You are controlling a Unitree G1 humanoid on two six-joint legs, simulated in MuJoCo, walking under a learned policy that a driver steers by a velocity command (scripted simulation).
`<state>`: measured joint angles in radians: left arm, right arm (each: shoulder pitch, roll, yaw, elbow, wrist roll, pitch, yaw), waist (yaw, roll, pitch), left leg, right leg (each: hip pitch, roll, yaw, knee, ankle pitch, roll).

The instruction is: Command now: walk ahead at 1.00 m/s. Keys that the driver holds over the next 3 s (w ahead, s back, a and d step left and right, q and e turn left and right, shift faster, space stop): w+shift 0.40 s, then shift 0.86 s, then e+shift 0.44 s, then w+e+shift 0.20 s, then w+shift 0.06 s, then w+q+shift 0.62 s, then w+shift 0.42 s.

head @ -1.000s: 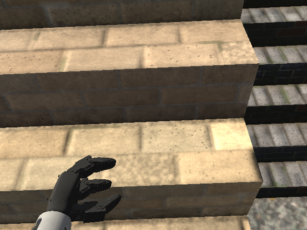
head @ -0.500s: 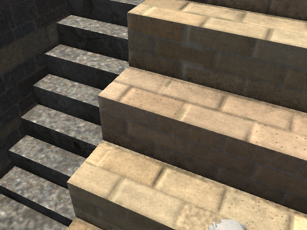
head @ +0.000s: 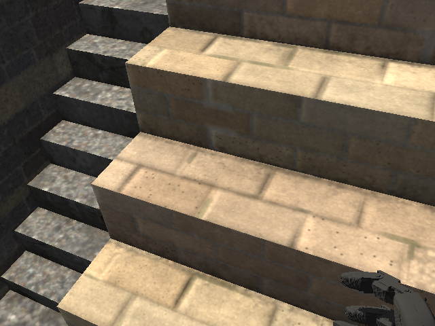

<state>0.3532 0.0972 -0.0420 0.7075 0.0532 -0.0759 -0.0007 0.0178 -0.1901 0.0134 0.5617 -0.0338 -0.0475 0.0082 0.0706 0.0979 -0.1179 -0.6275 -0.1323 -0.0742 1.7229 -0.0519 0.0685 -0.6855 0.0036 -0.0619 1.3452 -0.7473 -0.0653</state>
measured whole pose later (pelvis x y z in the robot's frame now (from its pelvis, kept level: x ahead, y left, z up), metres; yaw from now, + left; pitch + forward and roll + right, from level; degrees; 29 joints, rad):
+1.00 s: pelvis +0.04 +0.15 -0.06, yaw -1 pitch +2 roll -5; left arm 0.10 0.07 -0.05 0.60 -0.01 0.10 0.03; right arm 0.50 -0.09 0.02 0.88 0.00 -0.08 -0.09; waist -0.04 -0.05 -0.04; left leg 0.02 -0.03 -0.02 0.15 -0.12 0.09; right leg -1.00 0.03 -0.20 1.75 -0.65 -0.14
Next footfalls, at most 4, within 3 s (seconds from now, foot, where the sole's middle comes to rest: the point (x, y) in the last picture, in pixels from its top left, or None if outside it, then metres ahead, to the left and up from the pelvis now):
0.34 left None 0.00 0.18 -0.86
1.04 right None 0.13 0.06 -0.65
1.38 left None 0.06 0.31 -0.86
2.02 right None -0.04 0.07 -0.86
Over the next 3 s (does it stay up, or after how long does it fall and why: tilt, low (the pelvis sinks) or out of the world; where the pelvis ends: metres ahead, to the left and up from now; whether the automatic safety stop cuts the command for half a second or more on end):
stays up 0.10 0.15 -0.04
